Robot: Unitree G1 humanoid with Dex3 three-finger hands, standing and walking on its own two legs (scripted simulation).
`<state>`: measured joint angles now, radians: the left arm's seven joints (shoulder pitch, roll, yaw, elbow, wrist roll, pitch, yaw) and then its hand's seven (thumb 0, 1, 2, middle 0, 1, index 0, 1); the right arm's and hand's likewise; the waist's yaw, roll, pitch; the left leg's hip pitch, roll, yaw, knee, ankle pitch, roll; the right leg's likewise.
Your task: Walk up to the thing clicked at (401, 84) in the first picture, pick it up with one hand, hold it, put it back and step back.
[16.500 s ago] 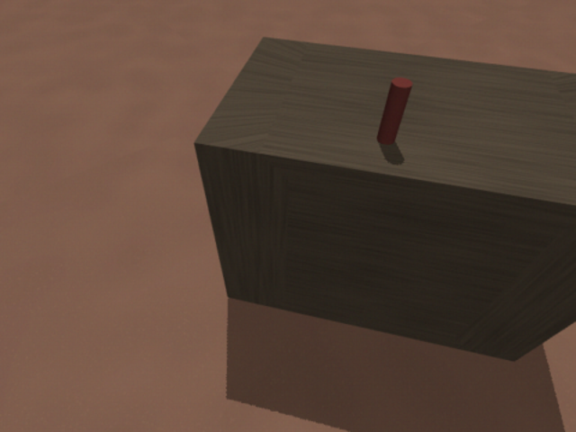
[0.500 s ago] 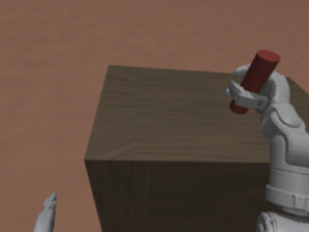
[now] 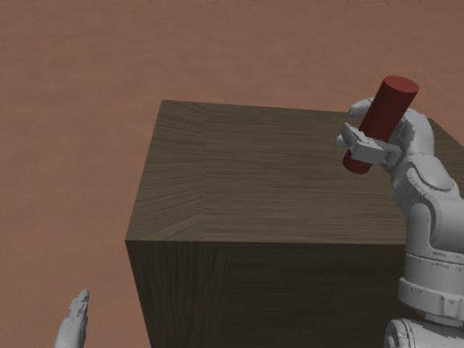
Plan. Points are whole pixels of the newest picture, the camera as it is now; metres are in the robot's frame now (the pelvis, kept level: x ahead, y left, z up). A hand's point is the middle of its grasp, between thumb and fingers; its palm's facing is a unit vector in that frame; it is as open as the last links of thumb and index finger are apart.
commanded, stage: hold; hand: right
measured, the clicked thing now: (375, 129) +0.34 -0.19 +0.28
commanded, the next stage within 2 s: crouch in 1.90 s
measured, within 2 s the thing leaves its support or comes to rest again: neither
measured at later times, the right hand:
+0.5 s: hand (360, 135) +0.34 -0.17 +0.27, palm faces +0.15 +0.99 -0.02, open 5.2 cm
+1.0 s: hand (359, 144) +0.33 -0.17 +0.26, palm faces +0.16 +0.99 -0.02, open 5.2 cm
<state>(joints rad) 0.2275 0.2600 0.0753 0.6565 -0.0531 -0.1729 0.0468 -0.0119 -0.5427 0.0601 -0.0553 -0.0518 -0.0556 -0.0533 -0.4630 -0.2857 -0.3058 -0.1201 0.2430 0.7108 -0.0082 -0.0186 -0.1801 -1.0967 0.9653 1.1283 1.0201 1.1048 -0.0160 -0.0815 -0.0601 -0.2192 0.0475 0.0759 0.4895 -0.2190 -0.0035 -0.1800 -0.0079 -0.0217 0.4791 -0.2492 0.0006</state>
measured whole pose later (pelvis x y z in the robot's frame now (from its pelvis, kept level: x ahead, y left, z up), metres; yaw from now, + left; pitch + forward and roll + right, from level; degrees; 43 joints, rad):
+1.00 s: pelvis +0.00 +0.00 +0.00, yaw +0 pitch -3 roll +0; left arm 0.22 0.25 0.07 0.66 -0.05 -0.18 0.07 -0.01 -0.55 0.07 -0.06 -0.05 -0.06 -0.06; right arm -0.41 -0.27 -0.29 -0.17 0.24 0.69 -0.02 -0.02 -0.18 -1.10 0.97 1.13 1.02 1.10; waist -0.02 -0.08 -0.05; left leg -0.21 0.05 0.08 0.49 -0.22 0.00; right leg -0.17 -0.01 -0.02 0.48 -0.25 0.00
